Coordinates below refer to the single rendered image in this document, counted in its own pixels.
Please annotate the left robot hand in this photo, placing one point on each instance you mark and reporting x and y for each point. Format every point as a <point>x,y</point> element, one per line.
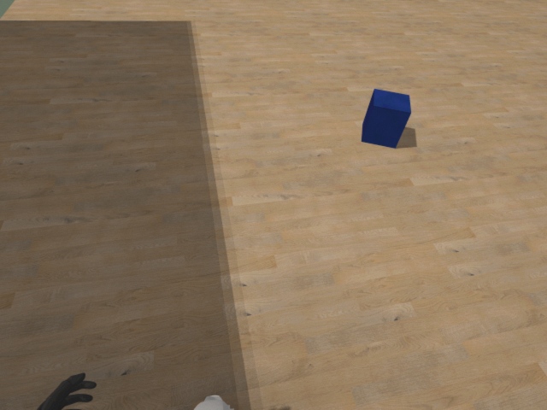
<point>60,397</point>

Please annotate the carton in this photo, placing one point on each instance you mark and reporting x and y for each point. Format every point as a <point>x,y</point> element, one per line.
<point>387,115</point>

